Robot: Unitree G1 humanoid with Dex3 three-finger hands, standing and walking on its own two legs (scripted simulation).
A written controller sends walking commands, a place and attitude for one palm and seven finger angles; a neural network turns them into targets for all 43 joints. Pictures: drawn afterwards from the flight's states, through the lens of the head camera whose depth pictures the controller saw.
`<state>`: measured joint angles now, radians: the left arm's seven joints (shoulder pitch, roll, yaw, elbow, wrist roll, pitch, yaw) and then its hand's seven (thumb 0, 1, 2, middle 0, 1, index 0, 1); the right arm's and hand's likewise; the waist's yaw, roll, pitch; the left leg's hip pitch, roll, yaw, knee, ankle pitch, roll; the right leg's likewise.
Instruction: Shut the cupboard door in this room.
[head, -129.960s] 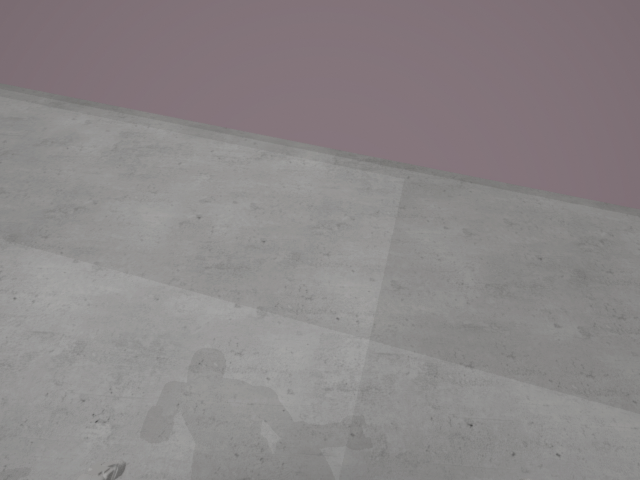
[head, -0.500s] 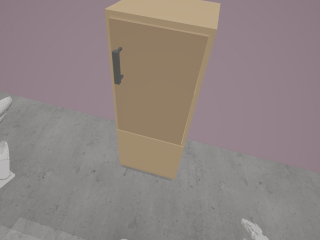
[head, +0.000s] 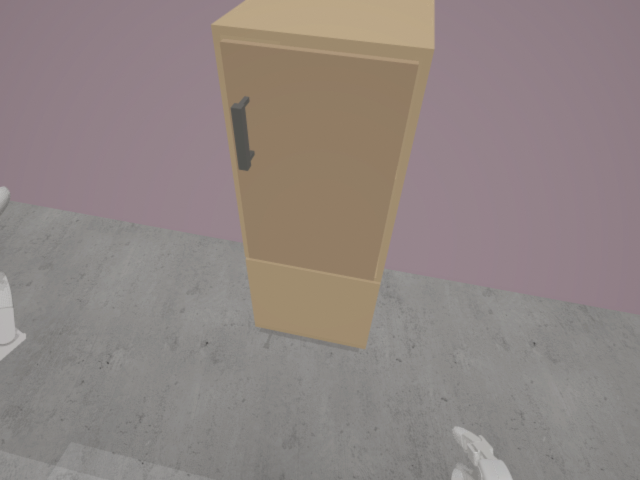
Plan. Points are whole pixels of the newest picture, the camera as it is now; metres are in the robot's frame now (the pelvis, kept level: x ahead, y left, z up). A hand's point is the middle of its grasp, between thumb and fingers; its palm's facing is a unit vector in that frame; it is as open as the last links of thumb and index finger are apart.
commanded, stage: stop stepping back and stand still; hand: left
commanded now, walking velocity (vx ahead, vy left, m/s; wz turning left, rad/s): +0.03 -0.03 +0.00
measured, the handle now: (245, 133) +0.75 +0.21 +0.06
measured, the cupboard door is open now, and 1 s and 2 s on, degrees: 0 0 0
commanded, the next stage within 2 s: let the arm hang, fingers relaxed in 0.38 s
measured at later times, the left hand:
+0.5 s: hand (10, 309) +0.22 +0.31 +0.18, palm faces +0.38 -0.73 -0.57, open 7.4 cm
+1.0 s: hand out of the picture -0.13 +0.21 -0.17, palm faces +0.12 -0.98 -0.14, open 7.3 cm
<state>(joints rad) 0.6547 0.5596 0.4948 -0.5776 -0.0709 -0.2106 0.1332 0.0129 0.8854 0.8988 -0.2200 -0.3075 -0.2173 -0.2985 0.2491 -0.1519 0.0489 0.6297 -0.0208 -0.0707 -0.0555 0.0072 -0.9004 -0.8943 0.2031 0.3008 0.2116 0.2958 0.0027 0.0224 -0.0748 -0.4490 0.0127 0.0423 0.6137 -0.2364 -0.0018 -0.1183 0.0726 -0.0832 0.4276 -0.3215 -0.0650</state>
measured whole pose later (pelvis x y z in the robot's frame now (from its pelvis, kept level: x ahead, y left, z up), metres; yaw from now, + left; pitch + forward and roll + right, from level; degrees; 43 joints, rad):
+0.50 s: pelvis +0.02 +0.03 +0.00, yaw +0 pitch +2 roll -1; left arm 0.58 0.53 0.49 -0.49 -0.06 -0.22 0.13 0.01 0.89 0.90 -0.21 -0.31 -0.21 -0.30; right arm 0.19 -0.19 0.02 0.62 0.03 -0.10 -0.04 0.01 -0.91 -0.89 0.20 0.30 0.21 0.29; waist -0.01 0.01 -0.01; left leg -0.39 0.03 0.03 0.57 -0.21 0.01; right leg -0.13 0.02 -0.02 0.48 -0.36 0.00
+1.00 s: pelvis -0.03 +0.05 +0.00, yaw +4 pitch -1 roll -2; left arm 0.45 0.17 0.02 1.09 0.01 0.04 0.00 0.01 0.94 0.90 -0.21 -0.30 -0.20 -0.30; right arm 0.33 -0.16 0.00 1.03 -0.02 0.05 -0.03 0.01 -0.91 -0.89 0.20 0.30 0.20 0.29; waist 0.02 -0.03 0.07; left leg -0.36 -0.02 0.00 0.46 -0.10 0.04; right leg -0.12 -0.02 -0.08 0.46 -0.33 0.00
